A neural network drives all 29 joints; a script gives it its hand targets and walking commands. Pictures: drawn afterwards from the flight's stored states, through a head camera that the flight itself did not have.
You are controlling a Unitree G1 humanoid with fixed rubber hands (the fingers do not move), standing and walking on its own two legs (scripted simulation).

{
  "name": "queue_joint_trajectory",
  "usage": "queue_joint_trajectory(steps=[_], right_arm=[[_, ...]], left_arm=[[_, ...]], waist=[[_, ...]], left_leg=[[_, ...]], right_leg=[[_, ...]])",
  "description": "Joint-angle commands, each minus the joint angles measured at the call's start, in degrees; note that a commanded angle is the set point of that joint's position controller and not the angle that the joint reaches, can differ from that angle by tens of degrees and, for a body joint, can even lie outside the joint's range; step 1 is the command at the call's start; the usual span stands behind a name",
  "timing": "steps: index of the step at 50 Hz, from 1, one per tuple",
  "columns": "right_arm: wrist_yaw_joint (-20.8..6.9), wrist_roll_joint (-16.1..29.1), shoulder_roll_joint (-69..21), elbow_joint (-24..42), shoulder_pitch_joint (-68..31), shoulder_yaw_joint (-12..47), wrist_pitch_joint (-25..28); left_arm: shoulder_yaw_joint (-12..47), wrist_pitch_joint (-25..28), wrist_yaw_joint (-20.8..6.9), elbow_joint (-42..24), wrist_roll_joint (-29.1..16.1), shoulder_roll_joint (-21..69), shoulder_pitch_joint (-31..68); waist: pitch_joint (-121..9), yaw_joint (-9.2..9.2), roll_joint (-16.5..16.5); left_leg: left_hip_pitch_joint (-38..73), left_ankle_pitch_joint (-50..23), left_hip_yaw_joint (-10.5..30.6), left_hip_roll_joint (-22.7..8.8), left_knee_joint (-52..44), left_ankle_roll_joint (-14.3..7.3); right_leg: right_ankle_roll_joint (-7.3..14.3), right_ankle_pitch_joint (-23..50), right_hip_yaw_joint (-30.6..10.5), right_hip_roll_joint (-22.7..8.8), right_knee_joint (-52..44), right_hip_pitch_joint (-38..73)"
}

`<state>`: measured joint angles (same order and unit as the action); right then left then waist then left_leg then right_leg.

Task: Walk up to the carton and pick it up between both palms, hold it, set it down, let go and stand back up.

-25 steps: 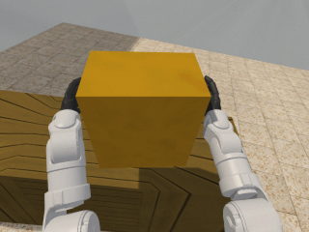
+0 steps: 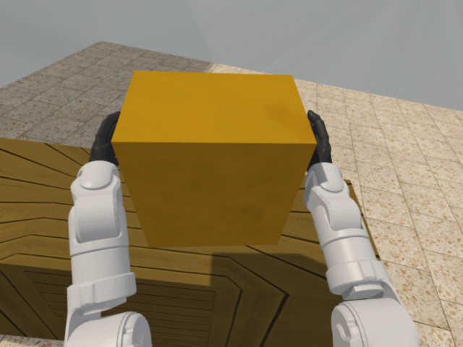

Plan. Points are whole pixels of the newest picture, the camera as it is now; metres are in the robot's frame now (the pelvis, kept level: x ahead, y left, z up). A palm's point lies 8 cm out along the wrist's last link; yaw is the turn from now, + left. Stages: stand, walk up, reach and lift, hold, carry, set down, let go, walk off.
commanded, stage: set down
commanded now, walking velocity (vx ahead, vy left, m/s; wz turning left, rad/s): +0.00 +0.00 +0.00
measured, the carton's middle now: (214, 168) +0.39 +0.01 +0.15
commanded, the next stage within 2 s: none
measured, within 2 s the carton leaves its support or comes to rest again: neither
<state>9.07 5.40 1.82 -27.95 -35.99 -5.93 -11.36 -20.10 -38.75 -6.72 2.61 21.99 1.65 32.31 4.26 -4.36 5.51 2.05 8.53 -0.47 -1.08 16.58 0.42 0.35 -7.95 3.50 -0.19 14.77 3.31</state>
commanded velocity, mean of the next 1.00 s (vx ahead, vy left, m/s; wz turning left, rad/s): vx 0.00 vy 0.00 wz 0.00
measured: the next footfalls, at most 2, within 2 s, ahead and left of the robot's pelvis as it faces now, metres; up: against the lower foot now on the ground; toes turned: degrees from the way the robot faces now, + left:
none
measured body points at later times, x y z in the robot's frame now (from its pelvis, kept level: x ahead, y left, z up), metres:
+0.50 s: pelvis +0.03 +0.00 +0.00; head +0.01 +0.04 +0.45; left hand +0.39 +0.18 +0.12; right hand +0.38 -0.16 +0.15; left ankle +0.02 +0.12 -0.75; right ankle +0.02 -0.11 -0.75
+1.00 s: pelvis +0.03 +0.01 +0.00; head +0.02 +0.03 +0.45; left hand +0.40 +0.17 +0.09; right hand +0.39 -0.17 +0.11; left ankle +0.02 +0.12 -0.75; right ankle +0.02 -0.11 -0.75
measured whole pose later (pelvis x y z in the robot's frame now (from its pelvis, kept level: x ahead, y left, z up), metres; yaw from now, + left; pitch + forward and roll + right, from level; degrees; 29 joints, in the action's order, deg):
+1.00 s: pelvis +0.03 +0.01 +0.00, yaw +0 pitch -6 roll -1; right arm 6.2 -5.1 -0.4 -40.6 -27.8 -13.8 12.8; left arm -18.6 -13.2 -3.3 23.4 18.9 3.5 26.4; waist 4.4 -1.6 3.5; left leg -0.5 10.1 -0.2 -0.8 16.2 0.4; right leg -0.3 -8.6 3.9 -0.5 12.6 1.8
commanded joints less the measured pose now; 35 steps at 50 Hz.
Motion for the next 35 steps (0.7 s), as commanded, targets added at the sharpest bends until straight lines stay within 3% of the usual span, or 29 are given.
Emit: queue_joint_trajectory(steps=[1, 9, 12, 16, 23, 35], right_arm=[[-8.7, -0.3, -21.7, 12.6, -30.0, 16.5, 5.9], [-9.1, -7.8, -21.3, 8.3, -25.3, 13.1, 16.5], [-8.8, -8.6, -22.0, 7.5, -23.8, 14.2, 19.1], [-8.1, -7.3, -23.0, 9.7, -23.1, 18.4, 22.1], [-7.2, -5.1, -23.0, 10.1, -19.9, 22.0, 22.5], [-7.7, -6.8, -22.2, 6.5, -18.1, 18.5, 22.6]], left_arm=[[21.0, 4.8, -8.6, -1.9, -6.6, 19.1, 26.0], [19.3, 13.6, -8.6, 5.4, -5.1, 19.6, 21.9], [21.5, 16.3, -7.9, 4.6, -6.1, 20.4, 21.8], [27.0, 19.9, -6.3, 1.6, -8.5, 22.2, 21.9], [29.0, 20.9, -4.9, 0.3, -8.8, 22.2, 18.5], [25.7, 21.9, -5.1, 4.5, -7.5, 22.3, 17.7]], waist=[[-14.5, -0.15, -5.0], [-10.2, 1.16, -3.7], [-12.9, 0.97, -3.9], [-20.3, 0.81, -5.1], [-19.2, 1.74, -5.3], [-16.5, 2.29, -4.9]], left_leg=[[-1.0, -3.5, -4.4, 2.5, -3.5, -0.6], [-1.5, 0.5, -5.7, 1.8, -5.0, -1.2], [0.2, -4.0, -5.6, 1.7, -3.6, -0.5], [4.0, -16.0, -4.7, 1.8, 0.1, 1.4], [2.4, -20.4, -3.9, 2.1, 0.9, 2.0], [0.9, -15.3, -4.5, 1.8, -0.7, 1.8]], right_leg=[[-1.5, 4.4, 3.8, 1.7, -0.7, 5.2], [-1.8, -0.2, 5.3, 0.8, -1.8, 4.0], [-1.9, 4.0, 5.3, 0.8, -1.4, 4.4], [-2.1, 15.3, 5.3, 1.4, 0.1, 6.8], [-2.2, 20.7, 4.1, 1.4, 0.7, 9.2], [-1.8, 16.1, 4.2, 1.4, -0.2, 6.9]])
